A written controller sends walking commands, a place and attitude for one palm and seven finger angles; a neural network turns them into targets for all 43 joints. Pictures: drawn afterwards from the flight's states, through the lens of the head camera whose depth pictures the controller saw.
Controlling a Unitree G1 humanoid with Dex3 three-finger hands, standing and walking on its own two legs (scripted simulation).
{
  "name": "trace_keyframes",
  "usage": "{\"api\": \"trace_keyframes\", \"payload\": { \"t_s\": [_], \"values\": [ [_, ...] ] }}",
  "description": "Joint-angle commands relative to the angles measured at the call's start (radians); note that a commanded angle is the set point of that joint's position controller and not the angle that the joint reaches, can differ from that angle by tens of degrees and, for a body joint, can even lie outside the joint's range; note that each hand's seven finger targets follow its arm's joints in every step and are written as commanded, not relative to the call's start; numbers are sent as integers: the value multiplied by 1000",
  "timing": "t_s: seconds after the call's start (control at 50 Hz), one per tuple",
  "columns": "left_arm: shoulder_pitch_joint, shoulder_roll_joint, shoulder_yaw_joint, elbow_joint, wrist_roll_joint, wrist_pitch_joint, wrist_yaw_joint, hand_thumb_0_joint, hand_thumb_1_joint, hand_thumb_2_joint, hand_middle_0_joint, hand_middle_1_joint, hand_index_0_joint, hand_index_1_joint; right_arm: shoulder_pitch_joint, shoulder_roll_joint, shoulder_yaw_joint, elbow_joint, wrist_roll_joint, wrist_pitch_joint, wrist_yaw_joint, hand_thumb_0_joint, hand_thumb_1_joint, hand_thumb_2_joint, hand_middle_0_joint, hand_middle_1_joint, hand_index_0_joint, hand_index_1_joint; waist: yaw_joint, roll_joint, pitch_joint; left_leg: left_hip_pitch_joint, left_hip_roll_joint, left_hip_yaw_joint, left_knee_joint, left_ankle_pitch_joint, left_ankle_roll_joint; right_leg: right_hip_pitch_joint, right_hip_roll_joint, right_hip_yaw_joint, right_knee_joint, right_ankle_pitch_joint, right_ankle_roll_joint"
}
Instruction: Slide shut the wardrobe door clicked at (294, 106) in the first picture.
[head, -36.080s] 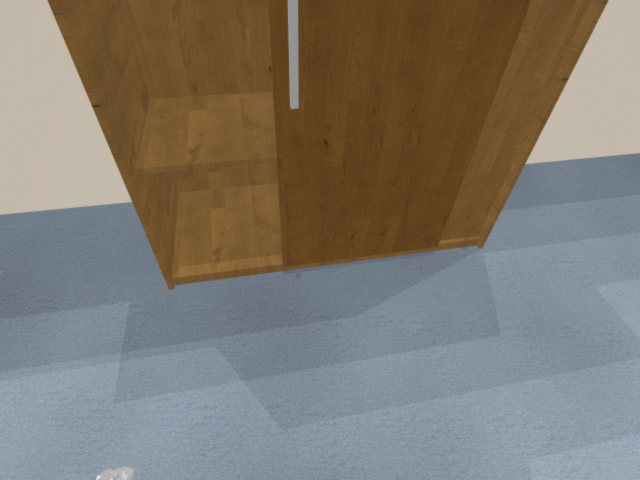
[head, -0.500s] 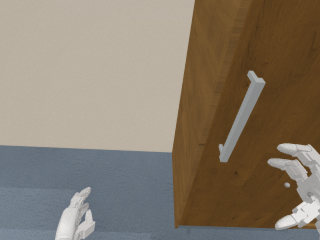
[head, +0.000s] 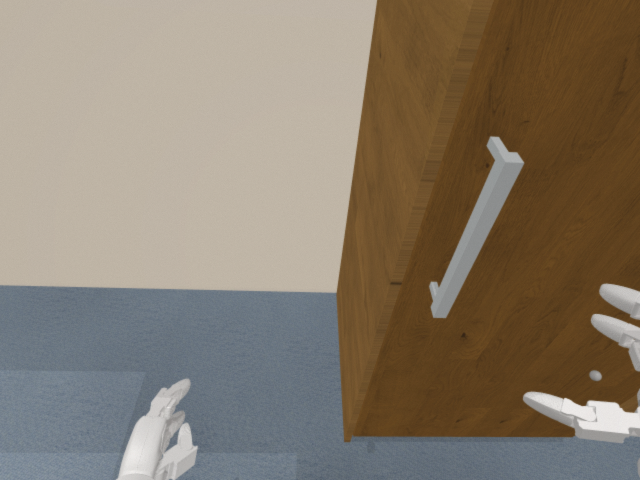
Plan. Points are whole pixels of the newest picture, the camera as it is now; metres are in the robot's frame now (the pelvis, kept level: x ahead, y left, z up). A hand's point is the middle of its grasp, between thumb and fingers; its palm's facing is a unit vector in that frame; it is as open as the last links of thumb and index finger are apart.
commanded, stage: draw the hand back to the body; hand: right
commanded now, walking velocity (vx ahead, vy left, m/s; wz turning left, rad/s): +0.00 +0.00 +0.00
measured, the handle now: (463, 239) +0.38 -0.19 +0.13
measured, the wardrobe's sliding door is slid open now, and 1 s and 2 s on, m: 0.00 0.00 0.00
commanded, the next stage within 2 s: step back with the hand held close in 0.82 s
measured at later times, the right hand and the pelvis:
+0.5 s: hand (613, 351) +0.20 -0.27 +0.17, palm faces +0.47 +0.80 -0.37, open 8.3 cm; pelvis +0.01 +0.00 +0.01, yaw +1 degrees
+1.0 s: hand (623, 354) +0.19 -0.27 +0.17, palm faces +0.48 +0.80 -0.36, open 7.4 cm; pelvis +0.00 +0.00 +0.01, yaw +1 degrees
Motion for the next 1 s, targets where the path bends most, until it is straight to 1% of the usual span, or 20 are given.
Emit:
{"api": "trace_keyframes", "payload": {
  "t_s": [0.0, 0.02, 0.08, 0.16, 0.22, 0.28, 0.3, 0.36, 0.42, 0.44, 0.5, 0.58, 0.64, 0.72, 0.88, 0.9, 0.92, 0.94, 0.96, 0.98],
  "values": [
    [-134, 116, 56, -155, 3, -30, 12, 0, 900, 900, -200, -300, -200, -300, -111, -219, -115, -217, -19, -82, -43, 0, -139, -533, 226, 746, 226, 746, 9, 35, -74, 23, -24, -22, -111, 121, 35, 45, 24, 0, -121, 138, -29],
    [-138, 115, 56, -155, 4, -26, 13, 0, 900, 900, -200, -300, -200, -300, -117, -219, -120, -218, -21, -85, -45, 0, -175, -550, 225, 725, 225, 725, 9, 46, -69, 24, -22, -22, -112, 130, 34, 49, 24, -2, -124, 143, -31],
    [-140, 107, 55, -148, 5, -16, 9, 0, 900, 900, -200, -300, -200, -300, -94, -208, -122, -227, -28, -93, -48, 0, -284, -603, 221, 661, 221, 661, 3, -14, -63, 40, -23, -14, -104, 175, 38, 67, 25, -1, -136, 189, -26],
    [-144, 106, 60, -146, 6, -1, 4, 0, 900, 900, -200, -300, -200, -300, -78, -199, -120, -229, -31, -93, -46, 0, -429, -673, 216, 576, 216, 576, 1, -15, -53, 50, -26, -14, -110, 209, 35, 84, 22, -7, -143, 228, -25],
    [-145, 105, 60, -148, 5, 10, -4, 0, 900, 900, -200, -300, -200, -300, -60, -187, -115, -231, -29, -93, -42, 0, -538, -725, 213, 512, 213, 512, 0, 15, -37, 61, -30, -13, -110, 235, 35, 83, 19, -1, -148, 265, -22],
    [-144, 104, 65, -151, 8, 19, -5, 0, 900, 900, -200, -300, -200, -300, -45, -200, -136, -242, -31, -95, -41, 0, -646, -777, 209, 449, 209, 449, -6, 3, -60, 72, -30, -14, -109, 266, 34, 98, 19, -9, -147, 294, -23],
    [-143, 103, 65, -151, 8, 24, -6, 0, 900, 900, -200, -300, -200, -300, -50, -207, -141, -249, -27, -95, -40, 0, -682, -795, 207, 427, 207, 427, -5, 28, -54, 80, -32, -13, -114, 270, 35, 91, 20, -6, -147, 294, -22],
    [-147, 100, 66, -153, 8, 31, -6, 0, 900, 900, -200, -300, -200, -300, -71, -212, -151, -275, -29, -99, -41, 0, -791, -848, 204, 364, 204, 364, -3, -15, -60, 75, -31, -16, -120, 261, 34, 107, 21, -11, -152, 286, -21],
    [-151, 98, 65, -152, 8, 37, -3, 0, 900, 900, -200, -300, -200, -300, -79, -209, -151, -272, -28, -97, -40, 0, -900, -900, 200, 300, 200, 300, 0, -5, -41, 69, -33, -17, -131, 249, 32, 107, 21, -15, -154, 268, -22],
    [-149, 98, 64, -152, 9, 38, -4, 0, 900, 900, -200, -300, -200, -300, -85, -203, -145, -277, -29, -97, -41, 0, -900, -900, 200, 300, 200, 300, 0, -26, -42, 69, -33, -17, -133, 237, 33, 108, 22, -12, -159, 262, -20],
    [-147, 98, 65, -150, 9, 46, -4, 0, 900, 900, -200, -300, -200, -300, -77, -185, -131, -244, -28, -90, -38, 0, -900, -900, 200, 300, 200, 300, 2, 5, -20, 67, -36, -15, -143, 219, 33, 99, 22, -12, -165, 244, -20],
    [-152, 100, 67, -153, 12, 46, -3, 0, 900, 900, -200, -300, -200, -300, -88, -198, -138, -277, -31, -93, -40, 0, -900, -900, 200, 300, 200, 300, 0, -11, -60, 78, -35, -17, -139, 235, 32, 122, 24, -12, -165, 259, -23],
    [-157, 97, 64, -152, 13, 46, -2, 0, 900, 900, -200, -300, -200, -300, -88, -200, -138, -277, -29, -91, -41, 0, -900, -900, 200, 300, 200, 300, 0, -15, -44, 74, -35, -20, -153, 211, 31, 118, 25, -14, -170, 229, -24],
    [-162, 96, 63, -150, 14, 47, 0, 0, 900, 900, -200, -300, -200, -300, -87, -204, -143, -257, -27, -90, -40, 0, -900, -900, 200, 300, 200, 300, 0, 17, -27, 69, -37, -23, -168, 187, 30, 112, 26, -14, -174, 206, -25],
    [-164, 98, 63, -146, 15, 42, 0, 0, 900, 900, -200, -300, -200, -300, -99, -204, -139, -263, -30, -95, -40, 0, -900, -900, 200, 300, 200, 300, -3, -28, -22, 73, -40, -21, -177, 157, 32, 119, 28, -9, -192, 188, -21],
    [-163, 98, 63, -144, 15, 43, 0, 0, 900, 900, -200, -300, -200, -300, -100, -201, -135, -257, -29, -94, -38, 0, -900, -900, 200, 300, 200, 300, -3, -7, -12, 76, -43, -23, -183, 149, 33, 112, 28, -7, -193, 181, -21],
    [-163, 105, 63, -138, 14, 46, 3, 0, 900, 900, -200, -300, -200, -300, -179, -240, -165, -251, -28, -94, -44, 0, -900, -900, 200, 300, 200, 300, 5, 0, -6, 66, -43, -26, -190, 139, 32, 113, 28, -8, -195, 167, -22],
    [-162, 116, 52, -174, 9, 69, -5, 0, 900, 900, -200, -300, -200, -300, -309, -354, -285, -324, -32, -143, -49, 0, -900, -900, 200, 300, 200, 300, 33, 27, 82, -41, 2, -120, -268, 173, 30, 28, 15, -15, -161, 96, -42],
    [-153, 98, 50, -144, 14, 86, -6, 0, 900, 900, -200, -300, -200, -300, -184, -276, -230, -213, -34, -149, -39, 0, -900, -900, 200, 300, 200, 300, 42, 116, 73, -56, 25, -122, -282, 166, 32, 31, 22, -1, -130, 91, -44],
    [-163, 98, 54, -150, 15, 99, -12, 0, 900, 900, -200, -300, -200, -300, -126, -236, -188, -194, -41, -144, -32, 0, -900, -900, 200, 300, 200, 300, 42, 119, 75, -79, 36, -141, -289, 192, 35, 44, 23, -5, -113, 110, -44]
  ]
}}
